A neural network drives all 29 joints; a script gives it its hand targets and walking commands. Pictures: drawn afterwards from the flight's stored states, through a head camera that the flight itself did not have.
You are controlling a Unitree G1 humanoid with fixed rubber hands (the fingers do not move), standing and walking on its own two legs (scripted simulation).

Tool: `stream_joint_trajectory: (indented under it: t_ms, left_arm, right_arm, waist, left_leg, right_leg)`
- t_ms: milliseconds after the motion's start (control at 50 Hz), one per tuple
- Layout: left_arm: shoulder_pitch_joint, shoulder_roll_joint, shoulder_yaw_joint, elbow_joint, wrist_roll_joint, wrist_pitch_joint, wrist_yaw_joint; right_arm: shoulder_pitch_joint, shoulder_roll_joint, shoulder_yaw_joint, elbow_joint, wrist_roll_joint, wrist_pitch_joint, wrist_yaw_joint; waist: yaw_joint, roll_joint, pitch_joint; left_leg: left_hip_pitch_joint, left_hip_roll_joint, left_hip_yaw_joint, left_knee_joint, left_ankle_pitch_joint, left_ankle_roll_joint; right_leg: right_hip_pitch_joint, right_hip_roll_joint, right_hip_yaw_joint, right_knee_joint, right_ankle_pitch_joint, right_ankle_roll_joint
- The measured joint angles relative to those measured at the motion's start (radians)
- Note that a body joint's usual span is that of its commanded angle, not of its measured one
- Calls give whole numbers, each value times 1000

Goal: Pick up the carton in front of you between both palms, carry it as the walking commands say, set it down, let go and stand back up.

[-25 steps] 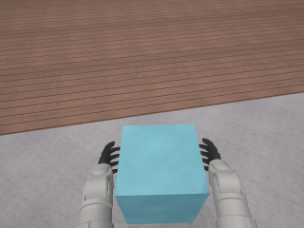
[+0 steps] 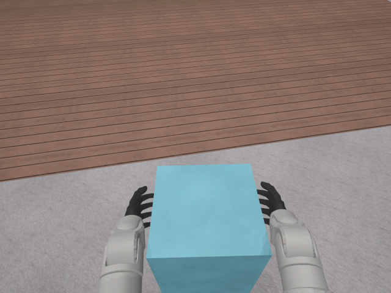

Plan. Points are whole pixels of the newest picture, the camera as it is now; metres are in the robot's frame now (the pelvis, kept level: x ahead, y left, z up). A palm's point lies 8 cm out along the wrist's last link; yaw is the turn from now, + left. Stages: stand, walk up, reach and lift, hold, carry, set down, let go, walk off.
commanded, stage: hold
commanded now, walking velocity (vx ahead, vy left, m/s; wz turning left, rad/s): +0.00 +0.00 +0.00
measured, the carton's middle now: (205, 231) +0.30 +0.00 -0.03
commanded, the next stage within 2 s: carry in 0.94 s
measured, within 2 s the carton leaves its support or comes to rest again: neither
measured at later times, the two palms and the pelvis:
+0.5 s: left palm (133, 223) +0.28 +0.15 +0.05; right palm (279, 217) +0.28 -0.15 +0.05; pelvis -0.01 +0.00 +0.00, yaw +0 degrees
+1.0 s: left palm (133, 220) +0.28 +0.15 +0.05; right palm (278, 215) +0.28 -0.15 +0.05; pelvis +0.00 +0.00 +0.00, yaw +0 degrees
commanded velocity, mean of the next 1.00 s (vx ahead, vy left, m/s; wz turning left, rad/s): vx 0.05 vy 0.00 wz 0.00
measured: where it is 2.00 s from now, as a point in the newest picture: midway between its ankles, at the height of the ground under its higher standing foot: (202, 283)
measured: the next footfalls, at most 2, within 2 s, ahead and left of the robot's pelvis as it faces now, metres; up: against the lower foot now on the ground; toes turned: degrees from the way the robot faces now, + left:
right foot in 1.52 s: +0.29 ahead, -0.10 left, +0.00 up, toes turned -9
left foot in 1.96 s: +0.64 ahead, +0.11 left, +0.00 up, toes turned +13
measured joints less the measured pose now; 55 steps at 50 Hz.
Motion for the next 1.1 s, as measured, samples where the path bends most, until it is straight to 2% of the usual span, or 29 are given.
stream_joint_trajectory:
  t_ms: [80, 200, 520, 920, 980, 1040, 1100]
  left_arm:
    - [18, 4, -19, -45, -11, 30, 3]
    - [-5, -1, -1, -19, 4, 57, -3]
    - [-56, -13, 42, 14, 16, 44, -8]
    - [-2, 0, -8, -35, 9, 61, -6]
    - [6, 1, -12, -42, -3, 72, 0]
    - [28, 6, -27, -76, -25, 90, 10]
    - [39, 9, -38, -147, -51, 123, 22]
  right_arm:
    - [17, -3, 19, -43, 11, 31, -2]
    - [-6, 1, -1, -18, -2, 56, 4]
    - [-55, 13, -43, 12, -16, 45, 10]
    - [-1, 0, 7, -35, -6, 60, 6]
    - [7, -2, 13, -43, 4, 72, 1]
    - [28, -6, 30, -76, 25, 90, -10]
    - [34, -7, 48, -141, 49, 123, -24]
  waist:
    - [1, 0, -5]
    - [2, -1, 8]
    - [1, 0, 18]
    - [2, -1, 10]
    - [2, -1, -47]
    - [1, 1, -108]
    - [5, 3, -146]
  left_leg:
    - [23, 1, 1, -19, 9, 0]
    - [31, 1, 2, -5, 7, 0]
    - [4, -2, 1, 23, 4, -1]
    - [31, 0, 0, -11, 6, 0]
    - [-47, -1, 2, 52, -28, -2]
    - [-111, 1, 7, 107, -127, -3]
    - [-157, 5, 13, 136, -106, 0]
  right_leg:
    - [22, 0, 2, -18, 9, 0]
    - [29, 1, 3, -3, 7, 0]
    - [2, 1, 2, 27, 2, 0]
    - [29, 0, 2, -8, 5, 0]
    - [-50, 2, 1, 59, -33, 2]
    - [-117, 0, -8, 121, -150, 2]
    - [-170, -10, -30, 158, -142, 0]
